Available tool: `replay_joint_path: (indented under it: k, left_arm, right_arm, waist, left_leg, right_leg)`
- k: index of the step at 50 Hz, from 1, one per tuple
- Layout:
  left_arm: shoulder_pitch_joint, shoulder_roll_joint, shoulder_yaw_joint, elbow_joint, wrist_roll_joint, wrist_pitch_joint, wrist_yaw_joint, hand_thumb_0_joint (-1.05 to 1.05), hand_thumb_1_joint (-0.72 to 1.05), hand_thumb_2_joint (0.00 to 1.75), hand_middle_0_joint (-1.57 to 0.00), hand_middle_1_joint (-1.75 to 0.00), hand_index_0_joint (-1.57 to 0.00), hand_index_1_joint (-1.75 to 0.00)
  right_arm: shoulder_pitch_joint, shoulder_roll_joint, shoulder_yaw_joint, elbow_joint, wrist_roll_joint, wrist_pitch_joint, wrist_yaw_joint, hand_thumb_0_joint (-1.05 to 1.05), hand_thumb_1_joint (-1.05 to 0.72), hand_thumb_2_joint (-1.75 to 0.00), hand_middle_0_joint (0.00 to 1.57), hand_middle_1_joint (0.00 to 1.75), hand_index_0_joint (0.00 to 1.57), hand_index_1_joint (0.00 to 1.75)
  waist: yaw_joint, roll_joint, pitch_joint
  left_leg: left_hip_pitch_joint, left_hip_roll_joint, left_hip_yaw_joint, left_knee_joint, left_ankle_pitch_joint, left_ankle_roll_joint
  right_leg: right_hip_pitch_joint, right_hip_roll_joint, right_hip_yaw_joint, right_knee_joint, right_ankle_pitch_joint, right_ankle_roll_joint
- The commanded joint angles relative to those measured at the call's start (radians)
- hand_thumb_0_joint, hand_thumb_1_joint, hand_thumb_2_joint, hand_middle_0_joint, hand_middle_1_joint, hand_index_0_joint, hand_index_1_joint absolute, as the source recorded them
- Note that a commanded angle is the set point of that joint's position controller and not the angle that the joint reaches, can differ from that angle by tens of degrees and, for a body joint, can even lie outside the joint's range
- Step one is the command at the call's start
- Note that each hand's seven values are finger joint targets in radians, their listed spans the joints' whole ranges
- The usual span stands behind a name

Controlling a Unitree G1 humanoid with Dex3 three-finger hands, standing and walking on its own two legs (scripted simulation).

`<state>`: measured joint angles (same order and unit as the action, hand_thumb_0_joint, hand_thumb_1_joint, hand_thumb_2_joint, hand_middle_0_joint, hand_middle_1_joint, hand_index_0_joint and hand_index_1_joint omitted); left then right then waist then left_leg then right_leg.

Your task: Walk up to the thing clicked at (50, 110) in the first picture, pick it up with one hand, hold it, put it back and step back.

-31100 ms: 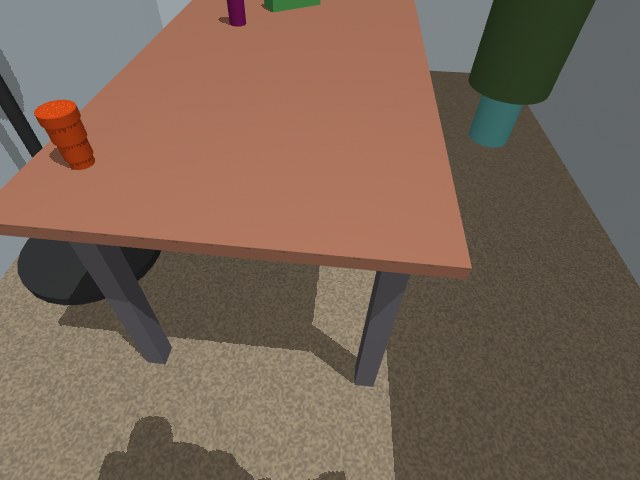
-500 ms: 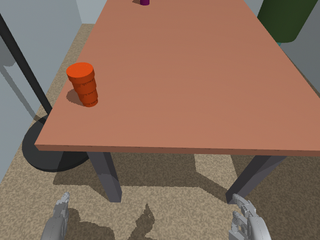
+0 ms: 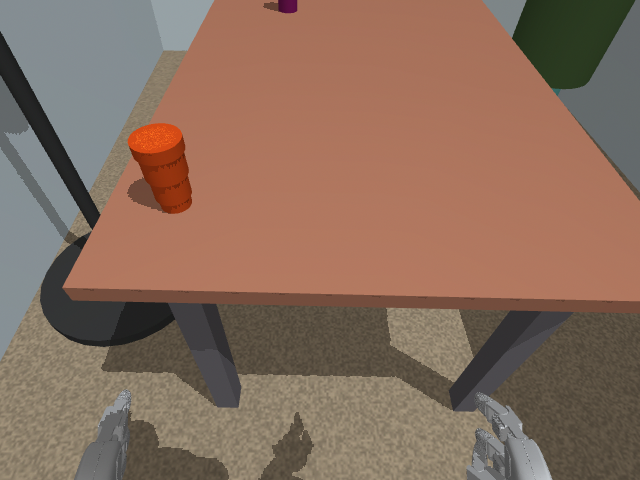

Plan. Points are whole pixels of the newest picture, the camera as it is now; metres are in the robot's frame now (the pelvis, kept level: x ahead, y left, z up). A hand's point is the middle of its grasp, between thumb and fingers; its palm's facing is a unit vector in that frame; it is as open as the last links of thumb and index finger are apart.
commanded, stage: home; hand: left
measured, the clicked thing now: (166, 173) +0.54 +0.22 +0.09
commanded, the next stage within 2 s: stand in 1.44 s
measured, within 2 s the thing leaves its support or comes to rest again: neither
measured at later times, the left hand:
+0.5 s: hand out of the picture +0.17 +0.18 -0.04, palm faces +0.12 -0.97 -0.23, open 17.4 cm
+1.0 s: hand out of the picture +0.17 +0.18 -0.04, palm faces +0.12 -0.96 -0.24, open 17.5 cm
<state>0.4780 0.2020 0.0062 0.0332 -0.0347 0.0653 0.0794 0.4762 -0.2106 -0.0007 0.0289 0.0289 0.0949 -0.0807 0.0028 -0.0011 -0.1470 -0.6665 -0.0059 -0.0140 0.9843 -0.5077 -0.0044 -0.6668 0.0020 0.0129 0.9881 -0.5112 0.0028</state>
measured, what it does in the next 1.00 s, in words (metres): stands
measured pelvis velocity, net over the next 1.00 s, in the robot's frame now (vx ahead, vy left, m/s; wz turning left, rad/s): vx -0.01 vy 0.00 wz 0.00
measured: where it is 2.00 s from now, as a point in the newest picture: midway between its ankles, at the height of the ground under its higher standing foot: outside the picture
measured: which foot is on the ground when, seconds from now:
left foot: down 0.00-1.00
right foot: down 0.00-1.00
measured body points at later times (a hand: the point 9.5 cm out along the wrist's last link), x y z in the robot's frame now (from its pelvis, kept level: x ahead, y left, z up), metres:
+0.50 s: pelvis -0.01 +0.00 +0.00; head +0.02 +0.00 +0.45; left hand +0.16 +0.23 -0.03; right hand +0.15 -0.23 -0.03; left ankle -0.01 +0.12 -0.68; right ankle -0.01 -0.12 -0.68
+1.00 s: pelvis -0.01 +0.00 +0.00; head +0.02 +0.01 +0.45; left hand +0.16 +0.23 -0.03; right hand +0.15 -0.24 -0.05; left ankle -0.01 +0.12 -0.68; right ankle -0.01 -0.12 -0.68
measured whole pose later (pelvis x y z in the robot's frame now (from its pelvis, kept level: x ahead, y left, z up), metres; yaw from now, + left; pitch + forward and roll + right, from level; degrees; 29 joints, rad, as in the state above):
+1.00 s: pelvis -0.01 +0.00 +0.00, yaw +0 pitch +10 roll -1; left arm 0.50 0.21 0.00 0.00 -0.03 0.08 0.11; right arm 0.41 -0.23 0.02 0.18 0.04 0.07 -0.10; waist -0.02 0.00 -0.14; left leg -0.67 0.00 -0.03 1.00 -0.51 -0.01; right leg -0.66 0.01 0.00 0.98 -0.50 0.00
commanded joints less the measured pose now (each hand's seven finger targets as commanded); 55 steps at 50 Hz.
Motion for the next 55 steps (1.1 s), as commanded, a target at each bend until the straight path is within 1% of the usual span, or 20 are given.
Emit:
replay_joint_path:
  k: [1, 4, 9, 14, 17, 20, 23, 25, 26, 27, 29, 35, 39, 40, 41, 44, 45, 48, 52, 55]
  left_arm:
    - [-0.031, 0.087, 0.032, -0.198, 0.006, -0.061, 0.006, 0.0, -0.57, 0.05, -0.05, -0.05, -0.05, -0.05]
    - [-0.014, 0.1, 0.049, -0.202, 0.006, -0.064, 0.009, 0.0, -0.54, 0.06, -0.05, -0.05, -0.05, -0.05]
    - [0.008, 0.12, 0.07, -0.198, 0.005, -0.06, 0.014, 0.0, -0.55, 0.05, -0.05, -0.05, -0.05, -0.05]
    - [-0.003, 0.104, 0.049, -0.199, 0.004, -0.064, 0.015, 0.0, -0.55, 0.06, -0.05, -0.05, -0.05, -0.05]
    - [-0.022, 0.087, 0.029, -0.197, 0.005, -0.066, 0.015, 0.0, -0.55, 0.06, -0.05, -0.05, -0.05, -0.05]
    - [-0.005, 0.111, 0.056, -0.203, 0.005, -0.07, 0.019, 0.0, -0.54, 0.06, -0.05, -0.05, -0.05, -0.05]
    - [-0.023, 0.11, 0.051, -0.217, 0.005, -0.068, 0.021, 0.0, -0.56, 0.05, -0.05, -0.05, -0.05, -0.05]
    - [-0.003, 0.112, 0.055, -0.209, 0.004, -0.068, 0.022, 0.0, -0.55, 0.05, -0.05, -0.05, -0.05, -0.05]
    - [0.002, 0.11, 0.056, -0.199, 0.006, -0.067, 0.022, 0.0, -0.55, 0.05, -0.05, -0.05, -0.05, -0.05]
    - [0.008, 0.108, 0.053, -0.193, 0.004, -0.064, 0.021, 0.0, -0.57, 0.05, -0.05, -0.05, -0.05, -0.05]
    - [0.008, 0.1, 0.046, -0.206, 0.007, -0.066, 0.02, 0.0, -0.57, 0.04, -0.05, -0.05, -0.05, -0.05]
    - [-0.016, 0.097, 0.042, -0.195, 0.008, -0.07, 0.023, 0.0, -0.56, 0.05, -0.05, -0.05, -0.05, -0.05]
    - [0.004, 0.105, 0.049, -0.198, 0.008, -0.071, 0.022, 0.0, -0.57, 0.04, -0.05, -0.05, -0.05, -0.05]
    - [0.013, 0.11, 0.056, -0.193, 0.007, -0.069, 0.023, 0.0, -0.56, 0.05, -0.05, -0.05, -0.05, -0.05]
    - [-0.007, 0.102, 0.044, -0.2, 0.007, -0.069, 0.022, 0.0, -0.56, 0.05, -0.05, -0.05, -0.05, -0.05]
    - [-0.014, 0.097, 0.041, -0.205, 0.008, -0.067, 0.02, 0.0, -0.55, 0.05, -0.05, -0.05, -0.05, -0.05]
    - [0.029, 0.122, 0.075, -0.194, 0.012, -0.055, 0.039, 0.0, -0.55, 0.06, -0.05, -0.05, -0.05, -0.05]
    - [0.046, 0.091, 0.029, -0.221, 0.01, -0.034, 0.044, 0.0, -0.54, 0.06, -0.05, -0.06, -0.05, -0.06]
    - [0.017, 0.108, 0.036, -0.223, 0.014, -0.025, 0.057, 0.0, -0.52, 0.07, -0.05, -0.06, -0.05, -0.06]
    - [0.015, 0.112, 0.039, -0.239, 0.018, -0.009, 0.063, 0.0, -0.54, 0.06, -0.05, -0.06, -0.05, -0.06]
  right_arm:
    - [-0.02, -0.07, -0.031, -0.194, 0.001, -0.058, -0.006, 0.0, -0.9, -0.9, 0.2, 0.3, 0.2, 0.3]
    - [-0.018, -0.088, -0.05, -0.23, 0.0, -0.055, -0.012, 0.0, -0.9, -0.9, 0.2, 0.3, 0.2, 0.3]
    - [0.0, -0.098, -0.068, -0.198, -0.003, -0.05, -0.015, 0.0, -0.9, -0.9, 0.2, 0.3, 0.2, 0.3]
    - [-0.017, -0.085, -0.052, -0.211, 0.0, -0.05, -0.014, 0.0, -0.9, -0.9, 0.2, 0.3, 0.2, 0.3]
    - [-0.02, -0.086, -0.045, -0.223, -0.001, -0.053, -0.015, 0.0, -0.9, -0.9, 0.2, 0.3, 0.2, 0.3]
    - [-0.012, -0.096, -0.059, -0.229, -0.002, -0.048, -0.02, 0.0, -0.9, -0.9, 0.2, 0.3, 0.2, 0.3]
    - [0.012, -0.097, -0.062, -0.197, -0.001, -0.049, -0.019, 0.0, -0.9, -0.9, 0.2, 0.3, 0.2, 0.3]
    - [-0.006, -0.088, -0.055, -0.203, 0.0, -0.047, -0.019, 0.0, -0.9, -0.9, 0.2, 0.3, 0.2, 0.3]
    - [-0.004, -0.1, -0.065, -0.216, -0.001, -0.048, -0.02, 0.0, -0.9, -0.9, 0.2, 0.3, 0.2, 0.3]
    - [-0.004, -0.088, -0.05, -0.202, 0.0, -0.05, -0.018, 0.0, -0.9, -0.9, 0.2, 0.3, 0.2, 0.3]
    - [0.009, -0.084, -0.052, -0.2, -0.003, -0.049, -0.016, 0.0, -0.9, -0.9, 0.2, 0.3, 0.2, 0.3]
    - [-0.022, -0.086, -0.047, -0.218, -0.001, -0.049, -0.017, 0.0, -0.9, -0.9, 0.2, 0.3, 0.2, 0.3]
    - [0.013, -0.099, -0.064, -0.218, -0.002, -0.043, -0.02, 0.0, -0.9, -0.9, 0.2, 0.3, 0.2, 0.3]
    - [0.007, -0.094, -0.06, -0.218, -0.002, -0.044, -0.02, 0.0, -0.9, -0.9, 0.2, 0.3, 0.2, 0.3]
    - [0.009, -0.103, -0.067, -0.211, -0.002, -0.044, -0.02, 0.0, -0.9, -0.9, 0.2, 0.3, 0.2, 0.3]
    - [0.005, -0.084, -0.052, -0.207, -0.002, -0.045, -0.018, 0.0, -0.9, -0.9, 0.2, 0.3, 0.2, 0.3]
    - [-0.087, -0.129, -0.044, 0.061, 0.008, -0.054, -0.027, 0.0, -0.9, -0.9, 0.2, 0.3, 0.2, 0.3]
    - [-0.107, -0.126, -0.04, 0.024, 0.013, -0.088, -0.032, 0.0, -0.9, -0.9, 0.2, 0.3, 0.2, 0.3]
    - [-0.137, -0.123, -0.039, 0.129, 0.009, -0.108, -0.042, 0.0, -0.9, -0.9, 0.2, 0.3, 0.2, 0.3]
    - [-0.158, -0.128, -0.045, 0.165, 0.007, -0.131, -0.047, 0.0, -0.9, -0.9, 0.2, 0.3, 0.2, 0.3]
  waist:
    - [0.004, -0.001, -0.082]
    - [0.0, -0.007, -0.122]
    - [-0.001, -0.001, -0.092]
    - [0.0, -0.007, -0.069]
    - [-0.012, -0.021, -0.079]
    - [-0.001, -0.023, -0.099]
    - [-0.006, 0.015, -0.073]
    - [0.009, 0.013, -0.078]
    - [-0.003, -0.006, -0.084]
    - [0.004, -0.01, -0.057]
    - [0.003, 0.015, -0.098]
    - [0.002, -0.011, -0.069]
    - [-0.008, -0.012, -0.105]
    - [0.003, -0.018, -0.101]
    - [-0.01, -0.019, -0.084]
    - [-0.003, 0.002, -0.088]
    - [-0.013, -0.017, -0.05]
    - [-0.015, 0.015, -0.072]
    - [-0.03, 0.047, -0.031]
    - [-0.031, 0.05, -0.081]
  left_leg:
    - [0.066, 0.001, 0.034, -0.138, 0.279, 0.013]
    - [0.077, -0.002, 0.04, -0.129, 0.29, 0.017]
    - [0.062, -0.007, 0.044, -0.13, 0.236, 0.019]
    - [0.041, -0.005, 0.041, -0.138, 0.193, 0.019]
    - [0.052, -0.002, 0.039, -0.136, 0.214, 0.02]
    - [0.052, -0.005, 0.04, -0.128, 0.226, 0.02]
    - [0.06, -0.002, 0.037, -0.146, 0.205, 0.015]
    - [0.051, -0.004, 0.039, -0.144, 0.207, 0.015]
    - [0.056, -0.003, 0.038, -0.139, 0.215, 0.017]
    - [0.047, -0.004, 0.038, -0.144, 0.202, 0.018]
    - [0.065, -0.002, 0.037, -0.135, 0.262, 0.013]
    - [0.054, 0.002, 0.033, -0.145, 0.23, 0.015]
    - [0.073, -0.001, 0.039, -0.131, 0.26, 0.016]
    - [0.069, -0.004, 0.042, -0.127, 0.271, 0.017]
    - [0.069, -0.002, 0.041, -0.135, 0.252, 0.017]
    - [0.066, -0.001, 0.039, -0.138, 0.243, 0.014]
    - [0.066, 0.003, 0.003, -0.139, 0.201, 0.017]
    - [0.082, 0.002, 0.006, -0.14, 0.248, 0.015]
    - [0.087, 0.008, 0.008, -0.148, 0.231, 0.013]
    - [0.119, 0.012, -0.002, -0.147, 0.272, 0.013]
  right_leg:
    - [0.07, -0.001, -0.03, -0.146, 0.285, -0.01]
    - [0.085, -0.003, -0.022, -0.145, 0.308, -0.007]
    - [0.07, -0.003, -0.018, -0.162, 0.262, -0.005]
    - [0.048, -0.001, -0.021, -0.164, 0.209, -0.009]
    - [0.052, 0.0, -0.023, -0.157, 0.234, -0.007]
    - [0.065, -0.001, -0.02, -0.156, 0.246, -0.005]
    - [0.04, 0.003, -0.026, -0.151, 0.216, -0.011]
    - [0.05, 0.001, -0.024, -0.156, 0.217, -0.012]
    - [0.056, 0.001, -0.023, -0.156, 0.228, -0.01]
    - [0.048, 0.002, -0.026, -0.158, 0.216, -0.009]
    - [0.06, 0.005, -0.027, -0.139, 0.269, -0.012]
    - [0.051, 0.005, -0.031, -0.145, 0.235, -0.011]
    - [0.069, 0.003, -0.024, -0.146, 0.277, -0.008]
    - [0.071, 0.002, -0.022, -0.148, 0.291, -0.007]
    - [0.056, 0.004, -0.023, -0.149, 0.271, -0.007]
    - [0.05, 0.003, -0.024, -0.146, 0.254, -0.011]
    - [0.061, 0.025, -0.041, -0.166, 0.223, -0.009]
    - [0.087, 0.019, -0.04, -0.165, 0.267, -0.012]
    - [0.065, 0.022, -0.044, -0.174, 0.249, -0.014]
    - [0.089, 0.025, -0.05, -0.166, 0.282, -0.017]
